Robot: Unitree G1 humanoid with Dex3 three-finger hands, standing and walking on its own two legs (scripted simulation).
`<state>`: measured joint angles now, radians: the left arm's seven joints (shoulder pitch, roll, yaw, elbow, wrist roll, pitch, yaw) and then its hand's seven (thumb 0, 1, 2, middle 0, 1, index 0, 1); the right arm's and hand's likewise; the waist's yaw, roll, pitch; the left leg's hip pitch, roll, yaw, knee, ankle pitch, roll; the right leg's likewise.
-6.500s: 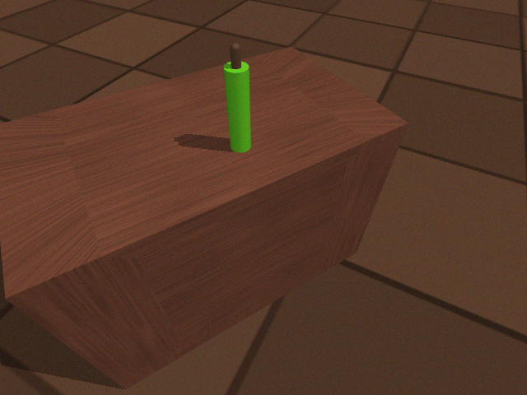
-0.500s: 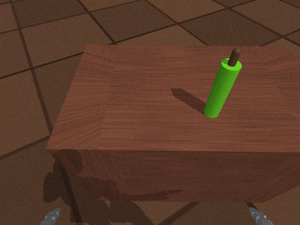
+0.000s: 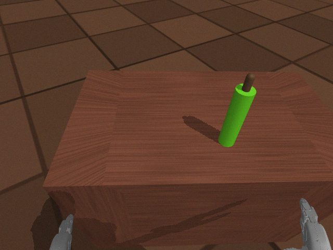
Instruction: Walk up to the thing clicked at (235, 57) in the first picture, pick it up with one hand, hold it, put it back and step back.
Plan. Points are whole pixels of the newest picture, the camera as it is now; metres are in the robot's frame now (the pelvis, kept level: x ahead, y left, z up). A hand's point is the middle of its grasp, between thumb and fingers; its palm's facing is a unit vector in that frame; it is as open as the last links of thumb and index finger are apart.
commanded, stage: rise first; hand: right
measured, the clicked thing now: (236, 112) +0.50 -0.20 +0.06
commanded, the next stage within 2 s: go down in 1.00 s
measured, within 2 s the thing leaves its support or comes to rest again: neither
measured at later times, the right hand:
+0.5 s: hand (303, 233) +0.17 -0.26 +0.03, palm faces +0.32 +0.87 -0.37, open 17.5 cm
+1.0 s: hand (317, 233) +0.16 -0.27 +0.07, palm faces +0.35 +0.85 -0.39, open 17.5 cm
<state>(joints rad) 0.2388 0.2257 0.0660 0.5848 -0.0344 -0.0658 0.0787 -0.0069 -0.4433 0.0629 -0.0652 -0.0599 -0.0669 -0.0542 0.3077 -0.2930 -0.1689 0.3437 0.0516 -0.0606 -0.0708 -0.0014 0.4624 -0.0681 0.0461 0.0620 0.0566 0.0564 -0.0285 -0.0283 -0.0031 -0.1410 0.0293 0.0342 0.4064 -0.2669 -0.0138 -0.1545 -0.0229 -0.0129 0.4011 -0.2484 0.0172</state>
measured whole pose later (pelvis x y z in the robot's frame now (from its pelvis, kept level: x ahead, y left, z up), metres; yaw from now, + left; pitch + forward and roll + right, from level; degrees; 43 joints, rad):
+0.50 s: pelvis -0.01 +0.00 +0.00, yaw +0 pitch -2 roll +0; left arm 0.25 0.23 0.13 0.60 -0.03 -0.06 0.06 -0.01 -0.54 0.05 -0.06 -0.06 -0.06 -0.06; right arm 0.43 -0.30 -0.24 0.04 0.05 -0.13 -0.04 -0.01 0.56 -0.04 0.05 0.06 0.06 0.06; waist -0.04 -0.04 0.03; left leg -0.10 0.03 0.04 0.40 -0.26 -0.01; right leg -0.11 -0.02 -0.01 0.39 -0.23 0.02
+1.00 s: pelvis -0.03 +0.00 +0.00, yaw -1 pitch -3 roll +0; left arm 0.25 0.22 0.14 0.63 -0.02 -0.10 0.05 -0.01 -0.54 0.06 -0.06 -0.06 -0.06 -0.06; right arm 0.41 -0.31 -0.28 -0.02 0.05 -0.21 -0.03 -0.01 0.56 -0.04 0.05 0.06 0.06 0.06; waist -0.04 -0.04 0.05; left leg -0.11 0.03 0.04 0.41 -0.24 -0.01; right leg -0.12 -0.02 0.00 0.39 -0.21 0.02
